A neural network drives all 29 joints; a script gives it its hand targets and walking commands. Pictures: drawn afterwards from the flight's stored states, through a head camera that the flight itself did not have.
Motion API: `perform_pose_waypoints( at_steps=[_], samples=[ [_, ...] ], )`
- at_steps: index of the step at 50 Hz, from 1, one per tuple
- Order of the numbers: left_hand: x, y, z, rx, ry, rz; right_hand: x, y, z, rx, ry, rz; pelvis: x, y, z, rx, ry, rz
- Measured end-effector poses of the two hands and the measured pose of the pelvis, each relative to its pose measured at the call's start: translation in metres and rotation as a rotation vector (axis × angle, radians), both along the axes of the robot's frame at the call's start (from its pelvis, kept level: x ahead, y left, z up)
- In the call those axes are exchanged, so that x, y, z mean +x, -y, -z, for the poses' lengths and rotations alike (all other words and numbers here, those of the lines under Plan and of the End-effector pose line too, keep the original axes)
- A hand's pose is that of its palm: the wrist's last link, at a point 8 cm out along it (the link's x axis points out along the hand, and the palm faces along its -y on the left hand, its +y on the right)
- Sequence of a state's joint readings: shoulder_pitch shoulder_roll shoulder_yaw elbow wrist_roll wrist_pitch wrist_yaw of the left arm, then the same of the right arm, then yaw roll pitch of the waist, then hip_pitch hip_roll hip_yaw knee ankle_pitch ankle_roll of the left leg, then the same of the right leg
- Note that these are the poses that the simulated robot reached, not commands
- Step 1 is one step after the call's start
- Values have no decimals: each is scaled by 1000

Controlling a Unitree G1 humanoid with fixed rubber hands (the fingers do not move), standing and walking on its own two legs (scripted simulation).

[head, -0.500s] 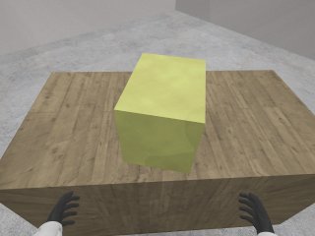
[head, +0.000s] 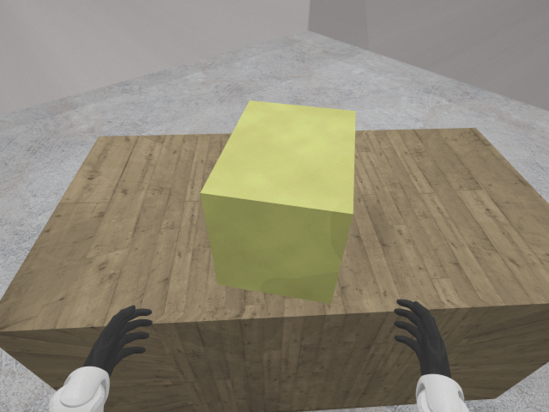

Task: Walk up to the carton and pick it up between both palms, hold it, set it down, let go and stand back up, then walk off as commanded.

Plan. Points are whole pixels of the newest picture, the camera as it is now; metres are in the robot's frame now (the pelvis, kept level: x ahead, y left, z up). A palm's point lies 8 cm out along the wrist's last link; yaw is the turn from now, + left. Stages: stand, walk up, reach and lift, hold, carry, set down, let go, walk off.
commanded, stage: reach and lift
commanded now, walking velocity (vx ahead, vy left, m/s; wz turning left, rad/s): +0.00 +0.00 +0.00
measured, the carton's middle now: (287, 196) +0.52 -0.01 +0.00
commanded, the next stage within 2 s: none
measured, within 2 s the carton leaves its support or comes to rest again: neither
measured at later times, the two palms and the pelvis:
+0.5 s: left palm (112, 327) +0.24 +0.26 +0.01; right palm (404, 330) +0.22 -0.16 +0.02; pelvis +0.04 +0.01 +0.01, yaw +0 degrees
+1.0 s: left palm (117, 267) +0.31 +0.26 +0.06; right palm (407, 294) +0.26 -0.17 +0.04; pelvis +0.05 +0.01 +0.01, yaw +0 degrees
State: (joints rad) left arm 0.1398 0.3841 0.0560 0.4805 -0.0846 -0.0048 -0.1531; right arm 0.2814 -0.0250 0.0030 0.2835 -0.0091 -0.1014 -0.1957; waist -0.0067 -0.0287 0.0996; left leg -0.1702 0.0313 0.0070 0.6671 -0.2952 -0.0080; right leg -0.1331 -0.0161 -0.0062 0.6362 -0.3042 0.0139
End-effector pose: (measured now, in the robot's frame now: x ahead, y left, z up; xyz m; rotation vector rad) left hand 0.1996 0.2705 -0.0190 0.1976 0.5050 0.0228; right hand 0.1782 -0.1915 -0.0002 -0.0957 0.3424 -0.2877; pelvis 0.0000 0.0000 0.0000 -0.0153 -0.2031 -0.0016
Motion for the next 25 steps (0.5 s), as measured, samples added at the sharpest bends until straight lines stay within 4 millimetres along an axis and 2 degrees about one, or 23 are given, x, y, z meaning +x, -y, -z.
perform_pose_waypoints(
  at_steps=[7,13,18,21,25],
  samples=[
    [16,-13,-5,20,46,29,10,-21,-3,17,-16,14,9,-12,-2,-12,-15,1],
    [28,-5,-18,45,94,74,24,-19,0,29,-14,5,21,-13,-3,-12,-35,4],
    [38,7,-34,-2,164,102,36,-20,-12,59,59,17,30,-9,-5,-6,-52,4],
    [40,9,-32,-13,142,124,39,-24,-18,61,86,23,35,-7,-6,-4,-63,4],
    [38,9,-26,-18,94,137,41,-29,-15,66,69,22,40,-7,-7,-4,-74,5]
  ],
)
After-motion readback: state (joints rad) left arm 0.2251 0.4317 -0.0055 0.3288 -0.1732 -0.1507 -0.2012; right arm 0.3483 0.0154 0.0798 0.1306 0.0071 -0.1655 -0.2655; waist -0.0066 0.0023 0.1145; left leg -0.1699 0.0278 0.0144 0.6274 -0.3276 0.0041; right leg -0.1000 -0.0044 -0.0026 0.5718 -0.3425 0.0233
